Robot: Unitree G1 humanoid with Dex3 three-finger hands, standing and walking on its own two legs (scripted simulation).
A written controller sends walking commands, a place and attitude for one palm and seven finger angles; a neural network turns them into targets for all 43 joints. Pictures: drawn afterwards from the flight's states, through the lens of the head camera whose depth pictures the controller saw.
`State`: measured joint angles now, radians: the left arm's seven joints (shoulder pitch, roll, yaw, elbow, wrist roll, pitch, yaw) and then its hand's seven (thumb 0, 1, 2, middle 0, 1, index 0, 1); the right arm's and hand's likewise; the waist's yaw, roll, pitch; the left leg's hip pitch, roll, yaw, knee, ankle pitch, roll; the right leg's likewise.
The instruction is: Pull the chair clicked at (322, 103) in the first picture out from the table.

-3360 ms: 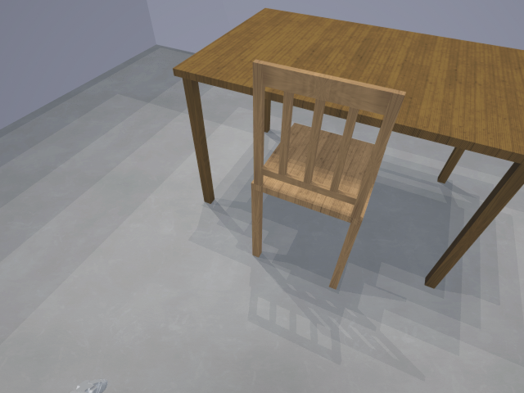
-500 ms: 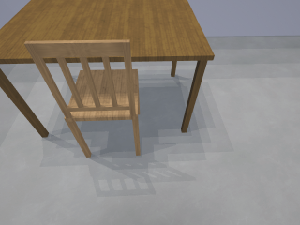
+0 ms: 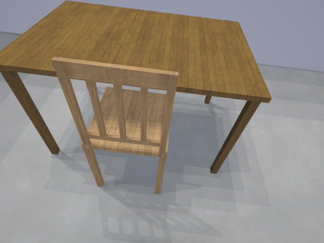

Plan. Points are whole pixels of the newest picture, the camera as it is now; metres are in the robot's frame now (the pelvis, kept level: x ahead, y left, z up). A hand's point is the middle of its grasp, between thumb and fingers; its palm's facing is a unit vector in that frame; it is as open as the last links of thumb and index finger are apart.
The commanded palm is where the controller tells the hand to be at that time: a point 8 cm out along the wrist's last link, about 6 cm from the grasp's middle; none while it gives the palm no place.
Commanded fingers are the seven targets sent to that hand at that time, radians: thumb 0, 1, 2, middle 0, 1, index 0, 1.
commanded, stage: come to a stop and stand still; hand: left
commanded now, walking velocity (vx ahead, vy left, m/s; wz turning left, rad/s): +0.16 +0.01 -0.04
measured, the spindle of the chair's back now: (120, 113) +0.55 +0.20 -0.06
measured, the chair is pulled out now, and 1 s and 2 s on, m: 0.00 0.00 0.00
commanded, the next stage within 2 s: look again from close up in 1.16 s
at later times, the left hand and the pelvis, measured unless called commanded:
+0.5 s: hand out of the picture +0.13 +0.18 -0.16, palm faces +0.03 -0.97 -0.24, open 7.3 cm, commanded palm none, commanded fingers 0.00 0.90 0.90 -0.20 -0.30 -0.20 -0.30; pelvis +0.06 -0.01 +0.01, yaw +1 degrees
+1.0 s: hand out of the picture +0.02 +0.24 -0.15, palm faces +0.01 -0.96 -0.27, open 7.4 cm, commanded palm none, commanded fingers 0.00 0.90 0.90 -0.20 -0.30 -0.20 -0.30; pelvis -0.01 +0.05 +0.01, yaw -1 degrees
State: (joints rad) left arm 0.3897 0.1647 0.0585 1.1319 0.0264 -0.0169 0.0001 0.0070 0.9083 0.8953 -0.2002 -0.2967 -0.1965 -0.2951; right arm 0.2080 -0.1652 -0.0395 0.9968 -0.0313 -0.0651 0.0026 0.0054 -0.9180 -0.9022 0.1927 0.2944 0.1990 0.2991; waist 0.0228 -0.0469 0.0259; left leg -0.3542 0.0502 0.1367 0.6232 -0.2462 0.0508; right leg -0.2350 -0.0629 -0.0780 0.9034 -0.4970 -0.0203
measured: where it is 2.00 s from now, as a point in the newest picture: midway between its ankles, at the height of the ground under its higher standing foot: outside the picture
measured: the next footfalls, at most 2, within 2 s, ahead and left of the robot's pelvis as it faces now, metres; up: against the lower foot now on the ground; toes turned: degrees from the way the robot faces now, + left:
right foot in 0.30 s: +0.17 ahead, -0.12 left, +0.00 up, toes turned -5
left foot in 0.64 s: +0.05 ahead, +0.14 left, +0.00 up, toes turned +1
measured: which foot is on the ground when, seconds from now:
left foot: down 0.00-0.38, up 0.40-0.62, down 0.64-1.00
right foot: up 0.00-0.28, down 0.30-0.64, up 0.66-0.84, down 0.86-1.00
